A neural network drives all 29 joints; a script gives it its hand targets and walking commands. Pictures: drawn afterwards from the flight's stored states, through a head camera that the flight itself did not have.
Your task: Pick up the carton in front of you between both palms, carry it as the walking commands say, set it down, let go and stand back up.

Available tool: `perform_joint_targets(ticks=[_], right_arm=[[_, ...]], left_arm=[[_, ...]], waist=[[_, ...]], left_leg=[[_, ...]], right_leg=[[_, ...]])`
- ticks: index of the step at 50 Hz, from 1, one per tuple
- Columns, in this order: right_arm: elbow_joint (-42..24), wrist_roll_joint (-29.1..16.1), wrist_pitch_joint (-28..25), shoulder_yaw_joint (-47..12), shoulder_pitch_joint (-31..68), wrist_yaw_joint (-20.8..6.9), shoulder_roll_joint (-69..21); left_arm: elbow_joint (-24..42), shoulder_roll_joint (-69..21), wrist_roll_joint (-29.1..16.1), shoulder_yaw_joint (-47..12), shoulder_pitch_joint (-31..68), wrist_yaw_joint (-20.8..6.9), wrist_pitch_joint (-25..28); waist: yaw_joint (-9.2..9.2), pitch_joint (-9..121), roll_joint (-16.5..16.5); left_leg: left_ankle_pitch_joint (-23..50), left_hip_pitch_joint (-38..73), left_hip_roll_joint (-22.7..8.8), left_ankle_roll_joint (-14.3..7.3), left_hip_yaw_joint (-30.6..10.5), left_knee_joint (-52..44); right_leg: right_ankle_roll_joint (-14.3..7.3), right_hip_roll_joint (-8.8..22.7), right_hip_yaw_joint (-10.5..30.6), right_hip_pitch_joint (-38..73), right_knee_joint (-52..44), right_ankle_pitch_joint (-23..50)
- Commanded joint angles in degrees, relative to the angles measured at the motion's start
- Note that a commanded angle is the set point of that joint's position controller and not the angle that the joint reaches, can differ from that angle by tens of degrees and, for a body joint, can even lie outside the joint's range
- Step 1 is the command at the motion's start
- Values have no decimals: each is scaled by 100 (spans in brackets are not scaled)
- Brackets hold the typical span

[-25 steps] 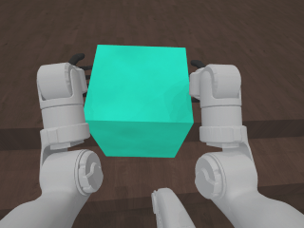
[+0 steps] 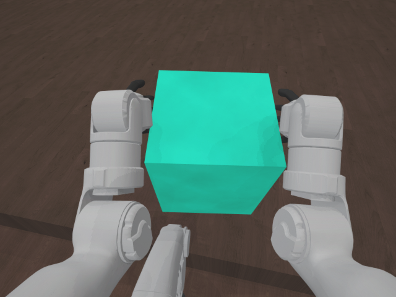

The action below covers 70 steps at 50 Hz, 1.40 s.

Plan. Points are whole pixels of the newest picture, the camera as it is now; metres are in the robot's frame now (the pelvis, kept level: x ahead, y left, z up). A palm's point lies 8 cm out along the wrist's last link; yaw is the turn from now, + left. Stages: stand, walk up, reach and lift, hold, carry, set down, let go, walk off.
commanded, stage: carry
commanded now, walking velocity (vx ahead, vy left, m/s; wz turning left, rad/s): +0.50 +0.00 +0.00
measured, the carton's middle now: (209, 150) +0.41 +0.03 +0.10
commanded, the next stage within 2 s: none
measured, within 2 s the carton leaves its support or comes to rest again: neither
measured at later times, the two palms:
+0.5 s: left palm out of the picture +0.71 +0.08 +0.40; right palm out of the picture +0.67 -0.19 +0.41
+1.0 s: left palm out of the picture +0.99 +0.05 +0.56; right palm out of the picture +1.00 -0.23 +0.54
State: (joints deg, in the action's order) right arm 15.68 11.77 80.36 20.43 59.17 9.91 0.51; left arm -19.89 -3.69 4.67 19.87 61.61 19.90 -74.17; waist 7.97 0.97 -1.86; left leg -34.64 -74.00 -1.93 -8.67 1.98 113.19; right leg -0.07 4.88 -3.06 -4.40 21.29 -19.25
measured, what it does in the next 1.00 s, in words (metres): climbs: left foot 0.18 m higher, then right foot 0.18 m higher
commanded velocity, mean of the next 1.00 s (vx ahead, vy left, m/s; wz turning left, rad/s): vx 0.50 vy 0.00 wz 0.00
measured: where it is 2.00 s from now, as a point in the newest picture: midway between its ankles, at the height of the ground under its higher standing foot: (250, 117)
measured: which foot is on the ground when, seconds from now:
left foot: up 0.00-0.04, down 0.06-0.56, up 0.58-1.00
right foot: down 0.00-0.10, up 0.12-0.54, down 0.56-1.00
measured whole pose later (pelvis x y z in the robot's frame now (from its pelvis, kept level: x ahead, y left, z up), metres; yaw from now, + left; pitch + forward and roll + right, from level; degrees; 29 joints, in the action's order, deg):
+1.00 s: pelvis +0.60 -0.09 +0.34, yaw +0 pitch +5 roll +0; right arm 18.0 9.6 80.4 20.3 60.0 10.6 1.1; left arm -22.1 -2.8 7.5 20.4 64.1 18.3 -75.9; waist 3.3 4.2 -1.2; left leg -4.2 -35.9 -0.2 -4.6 6.0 34.2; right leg -0.6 1.6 -4.0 -11.8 33.1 -25.1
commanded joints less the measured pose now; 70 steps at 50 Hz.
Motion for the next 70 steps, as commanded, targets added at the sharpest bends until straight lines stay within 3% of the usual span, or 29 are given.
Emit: perform_joint_targets(ticks=[1,3,4,5,6,7,8,10,14,17,21,23,25,26,27,28,29,30,32,35,38,45,47,49,51,52,55,63,70], right_arm=[[334,-2676,-154,-2633,4403,-1192,-5821],[114,-3189,-206,-2748,4789,-1244,-6184],[-159,-3482,-246,-2968,4972,-1306,-6366],[-221,-3698,-308,-3044,5038,-1382,-6507],[-664,-3853,-411,-3014,5247,-1456,-6798],[-1065,-4113,-449,-2924,5810,-1539,-6986],[-1288,-4238,-429,-2866,6226,-1603,-7053],[-1374,-4350,-392,-2906,6366,-1657,-7045],[-230,-3875,-193,-2553,5530,-1717,-6915],[196,-3829,-131,-2491,5468,-1812,-7016],[1254,-3134,-99,-1613,4803,-1818,-6287],[1268,-3084,-178,-1377,4853,-1926,-6295],[858,-3130,-119,-1349,5292,-1990,-6302],[665,-3066,-58,-1306,5578,-1946,-6167],[658,-2906,-4,-1137,5496,-1874,-6055],[670,-2770,37,-1131,5124,-1828,-6079],[709,-2697,28,-1020,4926,-1799,-6011],[662,-2659,-10,-1192,5057,-1773,-5990],[638,-2489,-56,-1339,4921,-1696,-5847],[-497,-2633,-237,-1818,5465,-1504,-5760],[-388,-2425,-344,-1963,5006,-1308,-5656],[78,-2596,-282,-2336,4426,-1369,-6071],[-70,-2802,-232,-2400,4718,-1400,-6059],[37,-2970,-169,-2389,4772,-1447,-5971],[270,-3034,-167,-2209,4788,-1486,-5713],[178,-3093,-174,-2245,4909,-1499,-5746],[-119,-3440,-55,-2224,5189,-1615,-6034],[892,-3261,-213,-1794,4215,-1943,-6858],[341,-2798,-869,-2010,3428,-1863,-6912]], left_arm=[[-323,-5812,-2342,-1754,3962,-2935,-548],[-262,-5714,-2118,-1648,4033,-2781,-612],[-183,-5684,-1884,-1469,3832,-2730,-626],[-221,-5607,-1697,-1414,3608,-2715,-597],[-201,-5247,-1656,-1415,3591,-2690,-601],[98,-5333,-1612,-1414,3877,-2642,-522],[133,-5261,-1468,-1263,4083,-2576,-501],[659,-5207,-1596,-1585,4593,-2495,-469],[323,-4925,-1419,-1701,4101,-2352,-394],[240,-4951,-1302,-1681,4143,-2313,-432],[-1274,-4888,-1260,-1693,3456,-2372,-653],[-1142,-5150,-1485,-1735,3744,-2457,-601],[-492,-5593,-1941,-1866,4534,-2451,-612],[-497,-5805,-2168,-1968,4577,-2452,-601],[-343,-5937,-2362,-2094,4766,-2472,-580],[-208,-5950,-2521,-2098,4780,-2499,-558],[-186,-6137,-2604,-2151,4514,-2526,-507],[305,-6397,-2912,-2450,5029,-2615,-431],[661,-6688,-3222,-2556,5656,-2766,-351],[384,-6900,-3207,-2267,4974,-2878,-442],[-536,-7008,-2886,-1956,4150,-2959,-525],[-842,-6500,-2388,-1770,3559,-2903,-441],[-502,-6279,-2425,-1947,3759,-2864,-457],[-520,-5991,-2282,-1907,3779,-2788,-507],[-480,-5793,-2233,-1910,3880,-2696,-583],[-531,-5729,-2285,-1954,3942,-2669,-624],[-256,-5579,-2083,-1716,4129,-2537,-661],[-648,-6135,-1845,-1763,3287,-2524,-396],[-97,-6968,-2487,-2502,3163,-2787,203]], waist=[[-1367,2800,2480],[-2090,3891,1413],[-2115,4394,412],[-1886,4494,-1293],[-1819,4539,-1025],[-1738,4593,-560],[-1624,4073,23],[-1413,3104,-60],[-1622,2750,164],[-1845,2511,-138],[-1865,1932,-106],[-1292,2138,-830],[-279,2827,-2168],[94,3242,-2057],[427,3538,-978],[388,3913,1303],[181,4269,1970],[2,4089,1040],[-381,3532,498],[-385,2962,657],[-172,2949,322],[-350,2596,1380],[-600,2686,1412],[-1038,3081,822],[-1141,3671,-1254],[-1319,3679,-1411],[-1228,3154,77],[-1087,2668,-611],[-817,2715,-487]], left_leg=[[2169,5043,827,-129,1741,-3847],[2692,6539,1262,-20,1215,-6210],[2670,7598,396,-698,-1325,-7266],[5877,8698,-1233,-1525,-4000,-8485],[6689,8723,-1297,-1883,-4324,-8121],[5446,8454,-1238,-1898,-4421,-8106],[3578,7947,-1215,-1551,-4069,-8130],[2087,7832,-1172,-819,-3519,-8178],[3713,8250,-1512,-746,-2762,-8559],[3735,9080,-1936,-1172,-2766,-9076],[4248,10271,-1435,-318,-2039,-9167],[4366,7801,-1028,-110,-836,-10460],[8929,6014,-1118,-29,556,-9324],[10164,6096,-922,93,739,-7788],[8661,5250,-443,427,354,-5705],[3635,4286,484,950,24,-3115],[2084,3408,782,738,-1037,-1367],[2177,3042,575,603,-1571,-283],[1736,2735,330,387,-1292,-435],[1305,2247,72,249,-1122,-1273],[634,1913,33,331,-636,-3282],[2925,4054,322,387,624,-7559],[3426,4942,592,425,907,-8442],[3835,6902,388,315,736,-8822],[4792,9150,-1684,-711,-2718,-8356],[4739,9514,-1749,-1010,-3521,-8694],[4040,8529,-1544,-750,-2720,-8814],[3424,7589,-1295,-390,-1338,-9729],[4693,7015,-693,565,315,-8504]], right_leg=[[-925,609,-868,-587,-353,9192],[-458,186,-689,-77,2920,9694],[-76,-292,154,-1010,5067,5839],[269,-1431,552,-2661,7773,863],[-29,-1436,1317,-3330,9414,649],[-353,-1297,1736,-3874,10000,574],[-542,-1120,1721,-4420,9914,463],[-750,-636,1499,-5250,9285,99],[-770,-307,823,-6212,8395,-901],[-847,-215,637,-8040,10655,-1754],[-828,162,719,-9085,8289,-2905],[-890,64,-286,-5090,5119,-1003],[-945,-918,-1381,-1700,5324,-736],[-1068,-1176,-976,-1282,4816,-918],[-1411,-878,942,-373,3094,-1444],[-2166,785,4990,51,745,-1849],[-2528,1035,6724,401,-92,-1167],[-2361,985,6009,213,697,18],[-1801,890,4407,-237,1285,294],[-1433,815,3557,-334,1161,-324],[-1302,835,2634,781,1075,1321],[-819,393,470,485,612,4154],[-603,357,119,617,1086,5173],[-256,164,-143,-332,2466,4110],[33,-694,0,-3006,4708,-363],[-46,-972,192,-3934,5530,-1326],[-140,-374,630,-4236,5376,-579],[36,-135,55,-3435,2652,341],[-35,-424,-760,-458,-60,1652]])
